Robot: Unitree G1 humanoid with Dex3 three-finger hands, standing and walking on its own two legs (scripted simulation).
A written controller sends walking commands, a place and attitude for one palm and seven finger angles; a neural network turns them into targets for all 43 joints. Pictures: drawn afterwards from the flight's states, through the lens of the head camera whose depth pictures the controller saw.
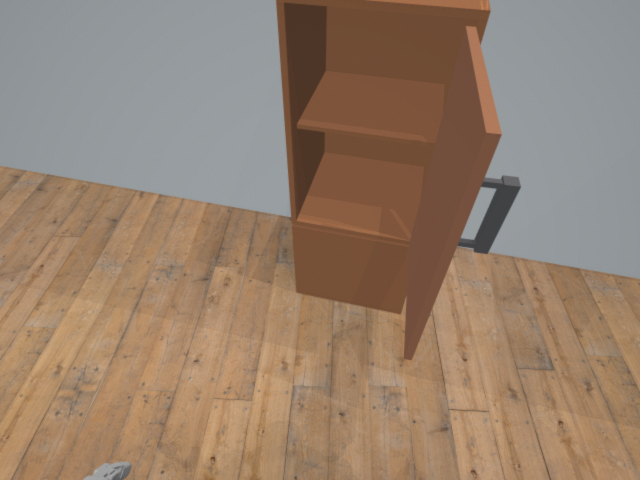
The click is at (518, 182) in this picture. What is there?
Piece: cupboard door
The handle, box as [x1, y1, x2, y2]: [457, 175, 520, 253]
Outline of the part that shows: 518,177 503,175 500,179 484,178 481,186 493,187 496,189 475,238 473,240 460,238 457,245 473,247 474,251 487,253 520,187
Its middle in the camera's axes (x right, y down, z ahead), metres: +0.25 -0.03 +0.60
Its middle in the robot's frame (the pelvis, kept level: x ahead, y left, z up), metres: +0.49 -0.22 +0.06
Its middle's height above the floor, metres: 0.83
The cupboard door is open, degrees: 93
